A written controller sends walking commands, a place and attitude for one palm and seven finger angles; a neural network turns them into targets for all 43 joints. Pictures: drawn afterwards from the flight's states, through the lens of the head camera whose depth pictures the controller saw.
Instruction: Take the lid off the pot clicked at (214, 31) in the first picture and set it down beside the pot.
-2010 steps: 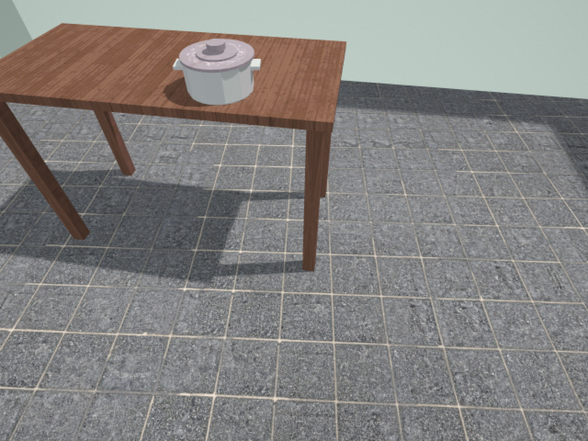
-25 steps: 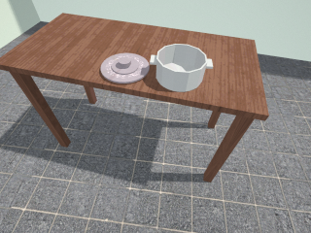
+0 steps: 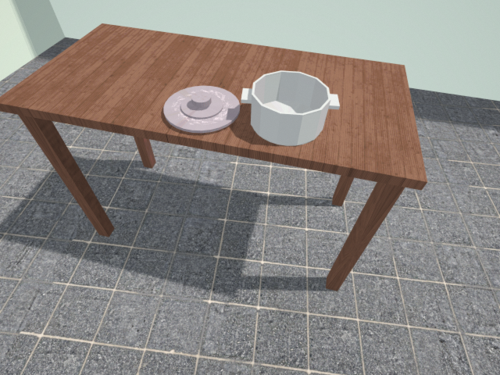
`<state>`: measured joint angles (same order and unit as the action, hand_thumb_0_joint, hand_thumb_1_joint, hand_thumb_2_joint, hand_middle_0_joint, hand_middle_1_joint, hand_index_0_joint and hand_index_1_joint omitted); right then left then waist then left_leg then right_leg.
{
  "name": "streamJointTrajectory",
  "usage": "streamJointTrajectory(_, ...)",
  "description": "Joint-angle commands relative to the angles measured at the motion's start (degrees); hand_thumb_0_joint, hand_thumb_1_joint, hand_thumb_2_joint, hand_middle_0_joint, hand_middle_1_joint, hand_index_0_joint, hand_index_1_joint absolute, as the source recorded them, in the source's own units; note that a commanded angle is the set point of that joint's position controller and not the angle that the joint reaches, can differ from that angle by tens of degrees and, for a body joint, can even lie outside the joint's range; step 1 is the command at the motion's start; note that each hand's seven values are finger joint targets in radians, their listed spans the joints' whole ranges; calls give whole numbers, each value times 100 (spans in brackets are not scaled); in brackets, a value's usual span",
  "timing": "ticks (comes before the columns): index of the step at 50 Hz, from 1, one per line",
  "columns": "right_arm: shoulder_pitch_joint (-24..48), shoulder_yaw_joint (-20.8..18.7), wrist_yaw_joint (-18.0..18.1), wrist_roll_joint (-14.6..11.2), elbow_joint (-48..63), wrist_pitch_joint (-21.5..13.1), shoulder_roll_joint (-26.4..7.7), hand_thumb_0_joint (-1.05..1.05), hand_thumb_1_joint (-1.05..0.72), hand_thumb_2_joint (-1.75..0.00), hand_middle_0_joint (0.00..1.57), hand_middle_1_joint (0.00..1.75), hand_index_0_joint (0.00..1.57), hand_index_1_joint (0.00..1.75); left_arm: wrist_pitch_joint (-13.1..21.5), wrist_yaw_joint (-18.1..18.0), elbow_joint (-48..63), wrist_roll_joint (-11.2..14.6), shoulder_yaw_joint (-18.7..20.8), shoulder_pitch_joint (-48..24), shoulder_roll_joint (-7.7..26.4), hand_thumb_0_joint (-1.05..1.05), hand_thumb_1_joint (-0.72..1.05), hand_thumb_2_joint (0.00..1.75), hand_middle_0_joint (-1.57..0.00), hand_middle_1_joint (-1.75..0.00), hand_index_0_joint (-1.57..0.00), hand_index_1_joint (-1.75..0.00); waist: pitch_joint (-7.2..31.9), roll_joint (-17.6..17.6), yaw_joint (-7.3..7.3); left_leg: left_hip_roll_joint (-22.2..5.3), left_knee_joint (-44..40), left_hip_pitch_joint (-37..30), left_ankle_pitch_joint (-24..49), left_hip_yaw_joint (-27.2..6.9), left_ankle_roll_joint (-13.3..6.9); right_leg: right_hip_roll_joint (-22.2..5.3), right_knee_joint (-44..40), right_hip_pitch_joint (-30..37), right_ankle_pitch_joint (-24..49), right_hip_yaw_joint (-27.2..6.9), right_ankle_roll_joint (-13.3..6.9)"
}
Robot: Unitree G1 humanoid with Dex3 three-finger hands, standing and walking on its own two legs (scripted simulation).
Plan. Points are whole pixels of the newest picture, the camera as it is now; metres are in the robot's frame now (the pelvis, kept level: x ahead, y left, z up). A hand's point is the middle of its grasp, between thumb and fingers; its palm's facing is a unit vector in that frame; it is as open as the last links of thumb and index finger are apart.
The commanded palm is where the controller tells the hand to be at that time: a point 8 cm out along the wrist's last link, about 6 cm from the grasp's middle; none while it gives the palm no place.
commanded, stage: look to check the result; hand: left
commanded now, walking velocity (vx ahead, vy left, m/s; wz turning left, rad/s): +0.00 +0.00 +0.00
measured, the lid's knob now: (201, 99) +0.77 +0.17 +0.00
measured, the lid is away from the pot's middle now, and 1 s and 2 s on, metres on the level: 0.24 0.24 0.24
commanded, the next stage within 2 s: stand and wait in 0.22 s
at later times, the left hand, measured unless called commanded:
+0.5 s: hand out of the picture -0.02 +0.16 -0.18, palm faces +0.06 -0.98 -0.16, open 7.3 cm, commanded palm none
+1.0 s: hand out of the picture -0.01 +0.16 -0.18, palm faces +0.06 -0.98 -0.18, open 7.3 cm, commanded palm none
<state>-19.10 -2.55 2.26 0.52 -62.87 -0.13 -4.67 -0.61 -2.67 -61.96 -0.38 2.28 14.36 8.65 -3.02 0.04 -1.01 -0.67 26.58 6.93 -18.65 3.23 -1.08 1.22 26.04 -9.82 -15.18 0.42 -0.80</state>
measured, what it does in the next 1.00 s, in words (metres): stands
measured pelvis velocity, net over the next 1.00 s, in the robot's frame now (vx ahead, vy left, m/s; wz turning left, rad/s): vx -0.01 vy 0.00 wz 0.00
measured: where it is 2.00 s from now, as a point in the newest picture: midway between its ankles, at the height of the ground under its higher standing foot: outside the picture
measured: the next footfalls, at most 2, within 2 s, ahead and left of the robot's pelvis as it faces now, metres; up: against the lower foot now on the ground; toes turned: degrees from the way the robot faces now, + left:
none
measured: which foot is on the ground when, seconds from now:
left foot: down 0.00-1.00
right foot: down 0.00-1.00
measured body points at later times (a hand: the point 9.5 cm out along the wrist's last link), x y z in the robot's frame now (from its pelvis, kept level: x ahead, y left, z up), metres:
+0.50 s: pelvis -0.01 +0.00 +0.00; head +0.01 +0.01 +0.45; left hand -0.02 +0.21 -0.17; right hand -0.03 -0.21 -0.16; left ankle -0.05 +0.10 -0.74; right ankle -0.01 -0.11 -0.74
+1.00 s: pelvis -0.01 +0.00 +0.00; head +0.01 +0.00 +0.45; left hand -0.02 +0.21 -0.16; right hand -0.03 -0.20 -0.16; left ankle -0.05 +0.10 -0.74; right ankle -0.01 -0.11 -0.74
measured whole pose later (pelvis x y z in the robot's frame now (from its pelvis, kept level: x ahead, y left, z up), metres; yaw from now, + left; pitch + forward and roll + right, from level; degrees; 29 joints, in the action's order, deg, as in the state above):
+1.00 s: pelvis -0.01 +0.00 +0.00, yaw +0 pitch -1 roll +0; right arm -18.6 -2.5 2.5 0.4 -64.3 -0.8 -4.4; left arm 0.1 -2.9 -64.4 -0.6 2.0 16.6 6.9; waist -2.4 0.2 -0.6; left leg -0.6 26.1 7.6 -17.6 3.1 -0.9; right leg 1.1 26.0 -10.6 -14.5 0.6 -1.0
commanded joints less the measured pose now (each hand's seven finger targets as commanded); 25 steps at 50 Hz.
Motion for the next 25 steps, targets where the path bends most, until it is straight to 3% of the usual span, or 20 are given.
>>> streamJointTrajectory(1,-435,-81,64,-4,146,-73,-544,0,-90,-90,20,30,20,30,116,7,151,-5,22,292,311,0,90,90,-20,-30,-20,-30,-172,-81,46,-614,-557,301,1134,-507,-222,-487,-333,-117,1108,-391,-195)
streamJointTrajectory(6,-474,-65,60,-6,105,-67,-511,0,-90,-90,20,30,20,30,119,7,68,-14,10,390,271,0,90,90,-20,-30,-20,-30,-236,-101,34,-599,-607,398,841,-531,-227,-478,-378,-187,882,-404,-189)
streamJointTrajectory(12,-479,-63,70,-24,72,-108,-497,0,-90,-90,20,30,20,30,160,4,-38,-16,0,521,235,0,90,90,-20,-30,-20,-30,6,-86,25,-592,-485,170,1302,-489,-228,-528,-314,-145,1273,-401,-186)
streamJointTrajectory(25,-486,-62,70,-27,26,-88,-463,0,-90,-90,20,30,20,30,166,-14,-101,-25,-9,604,196,0,90,90,-20,-30,-20,-30,-246,-53,26,-562,-490,316,1125,-462,-195,-531,-373,-251,1173,-449,-191)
